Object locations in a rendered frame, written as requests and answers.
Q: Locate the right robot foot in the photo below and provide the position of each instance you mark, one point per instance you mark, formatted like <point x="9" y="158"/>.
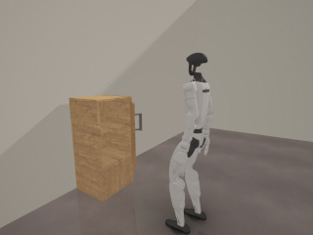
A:
<point x="191" y="212"/>

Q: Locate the cupboard door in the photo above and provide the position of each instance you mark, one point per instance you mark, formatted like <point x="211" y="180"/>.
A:
<point x="133" y="135"/>

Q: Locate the handle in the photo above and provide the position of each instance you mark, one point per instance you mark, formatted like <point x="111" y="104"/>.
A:
<point x="140" y="121"/>

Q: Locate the robot foot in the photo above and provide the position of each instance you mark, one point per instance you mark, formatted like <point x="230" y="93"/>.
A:
<point x="191" y="212"/>
<point x="185" y="229"/>

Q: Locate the robot left hand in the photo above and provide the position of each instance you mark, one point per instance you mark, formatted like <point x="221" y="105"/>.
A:
<point x="180" y="158"/>

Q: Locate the left robot upper arm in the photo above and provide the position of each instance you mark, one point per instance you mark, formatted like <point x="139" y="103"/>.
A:
<point x="190" y="90"/>

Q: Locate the robot left forearm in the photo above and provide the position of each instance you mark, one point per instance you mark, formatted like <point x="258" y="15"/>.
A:
<point x="188" y="132"/>

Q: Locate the right robot upper arm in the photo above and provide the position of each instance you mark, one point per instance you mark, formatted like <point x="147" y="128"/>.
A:
<point x="210" y="105"/>

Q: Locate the robot right hand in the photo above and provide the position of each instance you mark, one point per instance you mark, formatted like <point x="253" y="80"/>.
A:
<point x="206" y="142"/>

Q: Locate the left robot foot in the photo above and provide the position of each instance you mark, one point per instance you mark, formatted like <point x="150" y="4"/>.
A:
<point x="185" y="229"/>

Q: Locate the robot right forearm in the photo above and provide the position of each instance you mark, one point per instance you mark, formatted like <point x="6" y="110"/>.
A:
<point x="207" y="125"/>

